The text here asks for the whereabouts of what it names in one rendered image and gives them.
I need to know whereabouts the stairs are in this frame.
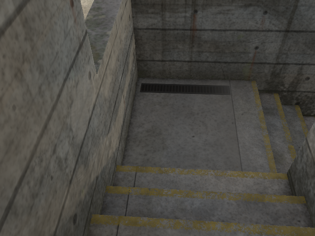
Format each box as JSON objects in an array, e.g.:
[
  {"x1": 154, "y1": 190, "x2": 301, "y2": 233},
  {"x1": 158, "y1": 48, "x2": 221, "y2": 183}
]
[
  {"x1": 259, "y1": 92, "x2": 315, "y2": 174},
  {"x1": 88, "y1": 165, "x2": 315, "y2": 236}
]

